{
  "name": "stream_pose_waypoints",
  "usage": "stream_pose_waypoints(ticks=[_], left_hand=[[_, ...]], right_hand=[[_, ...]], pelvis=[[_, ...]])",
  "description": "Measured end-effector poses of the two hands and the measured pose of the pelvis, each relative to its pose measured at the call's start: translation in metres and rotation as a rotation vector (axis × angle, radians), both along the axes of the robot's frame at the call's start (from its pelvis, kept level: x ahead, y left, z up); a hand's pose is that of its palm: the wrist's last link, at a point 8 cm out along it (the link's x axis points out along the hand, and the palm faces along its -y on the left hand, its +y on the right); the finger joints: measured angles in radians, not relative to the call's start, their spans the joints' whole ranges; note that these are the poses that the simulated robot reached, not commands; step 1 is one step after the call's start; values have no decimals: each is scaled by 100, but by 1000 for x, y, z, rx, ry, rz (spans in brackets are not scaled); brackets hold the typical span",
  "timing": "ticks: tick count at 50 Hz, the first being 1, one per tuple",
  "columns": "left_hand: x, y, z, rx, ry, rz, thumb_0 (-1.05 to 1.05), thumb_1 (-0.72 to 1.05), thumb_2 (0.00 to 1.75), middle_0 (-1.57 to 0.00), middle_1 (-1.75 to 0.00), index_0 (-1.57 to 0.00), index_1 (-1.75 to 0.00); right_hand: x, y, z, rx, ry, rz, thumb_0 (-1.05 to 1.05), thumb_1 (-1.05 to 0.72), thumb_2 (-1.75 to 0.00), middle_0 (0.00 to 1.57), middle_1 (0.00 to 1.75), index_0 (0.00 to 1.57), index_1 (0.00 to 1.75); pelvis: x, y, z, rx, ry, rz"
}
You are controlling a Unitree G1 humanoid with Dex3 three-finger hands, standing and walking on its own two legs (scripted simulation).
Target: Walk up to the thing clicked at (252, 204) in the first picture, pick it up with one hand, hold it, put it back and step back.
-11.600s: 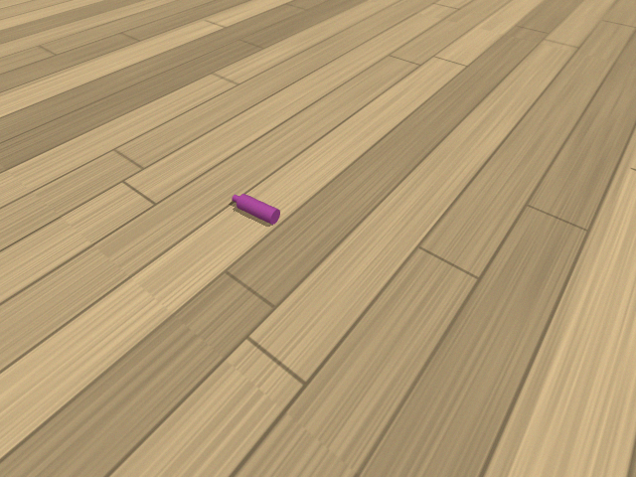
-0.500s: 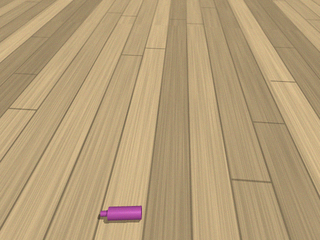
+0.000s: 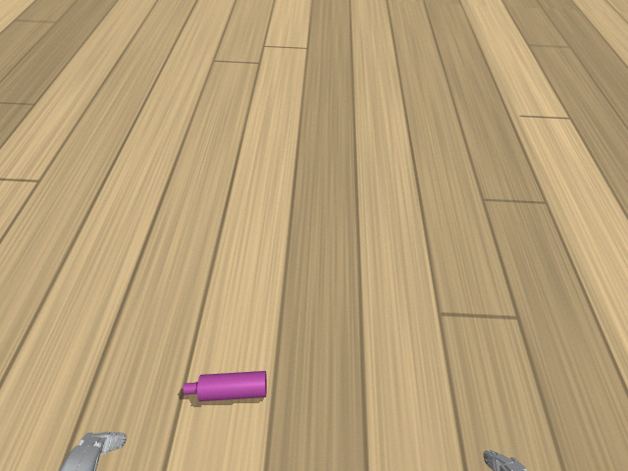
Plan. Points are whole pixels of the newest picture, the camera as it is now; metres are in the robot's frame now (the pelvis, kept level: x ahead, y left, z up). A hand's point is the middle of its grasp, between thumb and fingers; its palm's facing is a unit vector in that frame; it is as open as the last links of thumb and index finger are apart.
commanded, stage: rise first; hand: left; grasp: from above
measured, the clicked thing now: (225, 386) +0.44 +0.23 -0.72
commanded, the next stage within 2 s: none
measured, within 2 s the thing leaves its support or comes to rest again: neither
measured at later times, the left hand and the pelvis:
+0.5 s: hand out of the picture +0.13 +0.26 -0.20, palm faces -0.15 -0.88 -0.45, open 14.1 cm; pelvis +0.00 +0.00 -0.07, yaw +0 degrees
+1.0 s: hand out of the picture +0.18 +0.27 -0.33, palm faces -0.41 -0.65 -0.64, open 14.4 cm; pelvis -0.04 +0.00 -0.18, yaw -1 degrees
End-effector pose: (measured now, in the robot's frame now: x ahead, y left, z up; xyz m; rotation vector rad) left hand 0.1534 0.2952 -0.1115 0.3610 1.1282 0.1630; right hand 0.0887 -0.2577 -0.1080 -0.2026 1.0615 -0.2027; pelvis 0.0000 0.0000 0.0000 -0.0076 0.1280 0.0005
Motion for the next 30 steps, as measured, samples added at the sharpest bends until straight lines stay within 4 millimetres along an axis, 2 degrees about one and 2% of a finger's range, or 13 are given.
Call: stream_pose_waypoints(ticks=[6, 12, 22, 30], left_hand=[[-11, 3, -18, 31, 48, -5, 0, -21, 99, -6, -101, -6, -101], [-16, 6, -34, 60, 18, -31, 0, -42, 100, -7, -105, -6, -106], [-21, 3, -47, 83, 23, -81, -1, -52, 101, -6, -106, -5, -107], [-24, 2, -58, 113, 28, -110, -1, -53, 100, -6, -106, -5, -108]], right_hand=[[13, 2, -10, -2, -56, 23, 1, -92, -90, 20, 30, 20, 30], [33, 2, -25, -30, -116, 50, 1, -91, -90, 20, 30, 20, 30], [64, 12, -38, -36, -216, 93, 1, -89, -89, 20, 30, 20, 30], [75, 17, -51, -31, -261, 121, 1, -89, -89, 20, 30, 20, 30]], pelvis=[[1, 3, -17, -5, 55, -1], [0, 4, -39, -11, 104, 4], [-1, 3, -62, -24, 160, 8], [-4, 2, -79, -31, 202, 11]])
